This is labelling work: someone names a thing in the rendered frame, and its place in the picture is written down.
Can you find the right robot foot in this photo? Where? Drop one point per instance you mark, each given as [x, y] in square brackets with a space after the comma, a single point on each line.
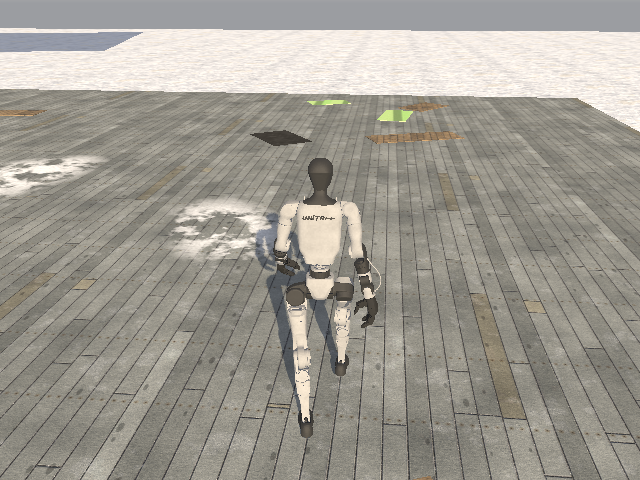
[340, 369]

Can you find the robot right hand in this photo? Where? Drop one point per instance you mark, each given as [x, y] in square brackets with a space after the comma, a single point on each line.
[372, 310]

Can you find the right robot upper arm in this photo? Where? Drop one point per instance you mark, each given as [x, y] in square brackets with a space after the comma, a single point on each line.
[354, 226]

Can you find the left robot foot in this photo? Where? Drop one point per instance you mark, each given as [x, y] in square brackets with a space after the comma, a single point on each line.
[306, 428]

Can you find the robot left hand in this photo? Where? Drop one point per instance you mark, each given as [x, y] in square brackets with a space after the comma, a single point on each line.
[290, 263]

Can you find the right robot forearm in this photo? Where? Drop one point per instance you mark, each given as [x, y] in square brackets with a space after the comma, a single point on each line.
[364, 275]

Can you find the left robot forearm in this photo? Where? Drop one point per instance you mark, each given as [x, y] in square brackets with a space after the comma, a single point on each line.
[280, 257]

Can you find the robot foot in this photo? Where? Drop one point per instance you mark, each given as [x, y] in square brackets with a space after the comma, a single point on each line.
[340, 369]
[306, 428]

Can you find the left robot upper arm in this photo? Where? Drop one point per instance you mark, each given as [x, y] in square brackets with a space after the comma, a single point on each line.
[288, 211]

